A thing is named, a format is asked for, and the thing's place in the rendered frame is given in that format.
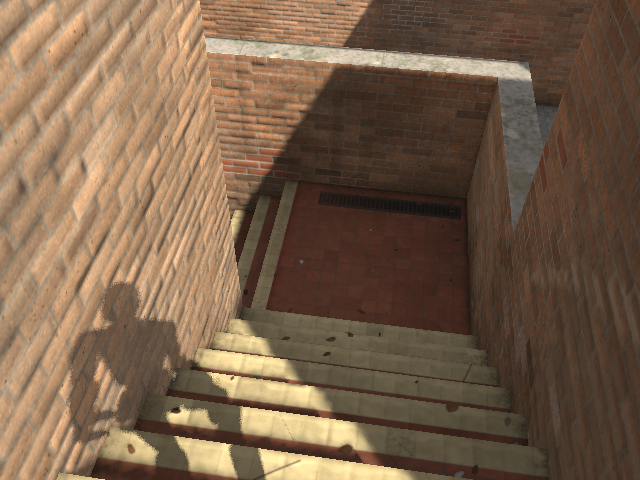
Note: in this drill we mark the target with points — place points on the stairs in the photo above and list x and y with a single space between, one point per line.
285 396
251 235

